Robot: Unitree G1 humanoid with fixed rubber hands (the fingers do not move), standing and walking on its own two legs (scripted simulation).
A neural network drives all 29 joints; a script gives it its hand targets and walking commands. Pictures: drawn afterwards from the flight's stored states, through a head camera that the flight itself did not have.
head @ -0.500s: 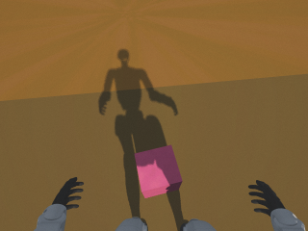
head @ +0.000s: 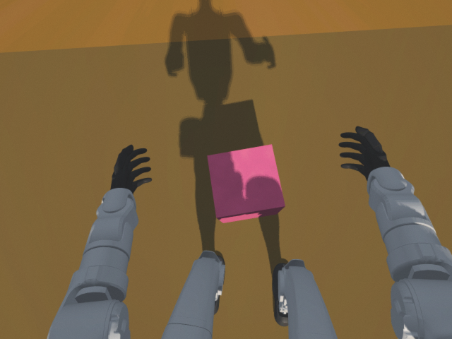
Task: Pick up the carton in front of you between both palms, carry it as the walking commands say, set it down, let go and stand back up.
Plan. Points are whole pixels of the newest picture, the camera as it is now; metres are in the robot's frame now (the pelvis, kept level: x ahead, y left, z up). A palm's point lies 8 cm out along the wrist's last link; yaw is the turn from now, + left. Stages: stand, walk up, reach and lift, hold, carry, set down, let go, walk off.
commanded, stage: reach and lift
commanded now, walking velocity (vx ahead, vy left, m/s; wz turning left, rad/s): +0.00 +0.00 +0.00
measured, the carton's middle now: (245, 187) +0.45 +0.04 -0.55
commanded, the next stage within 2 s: none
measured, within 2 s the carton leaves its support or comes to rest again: leaves its support in 2.00 s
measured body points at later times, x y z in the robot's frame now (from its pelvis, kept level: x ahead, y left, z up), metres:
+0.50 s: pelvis -0.01 -0.01 -0.06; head +0.29 -0.01 +0.26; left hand +0.44 +0.23 -0.19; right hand +0.53 -0.15 -0.20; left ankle +0.06 +0.13 -0.64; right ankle +0.06 -0.12 -0.64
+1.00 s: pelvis -0.06 +0.00 -0.26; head +0.30 +0.01 +0.01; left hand +0.42 +0.24 -0.44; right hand +0.50 -0.14 -0.43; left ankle +0.06 +0.14 -0.64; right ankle +0.06 -0.12 -0.64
